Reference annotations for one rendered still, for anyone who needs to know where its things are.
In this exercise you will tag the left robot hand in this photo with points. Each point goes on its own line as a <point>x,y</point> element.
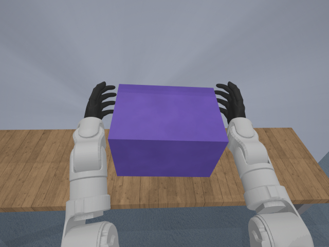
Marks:
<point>95,106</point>

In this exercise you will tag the table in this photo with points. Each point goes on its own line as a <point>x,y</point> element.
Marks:
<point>34,175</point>

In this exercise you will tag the right robot upper arm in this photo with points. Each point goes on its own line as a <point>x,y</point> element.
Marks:
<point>278,230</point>

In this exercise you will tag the left robot upper arm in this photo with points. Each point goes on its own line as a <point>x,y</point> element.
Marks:
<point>99,234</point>

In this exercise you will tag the robot left forearm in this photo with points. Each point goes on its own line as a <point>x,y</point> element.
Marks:
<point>87,174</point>

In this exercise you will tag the right robot hand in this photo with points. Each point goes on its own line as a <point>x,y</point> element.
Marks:
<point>234,104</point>

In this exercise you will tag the carton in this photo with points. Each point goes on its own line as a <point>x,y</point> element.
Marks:
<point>166,131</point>

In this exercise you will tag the robot right forearm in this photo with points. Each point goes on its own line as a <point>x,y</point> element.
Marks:
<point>263,192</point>

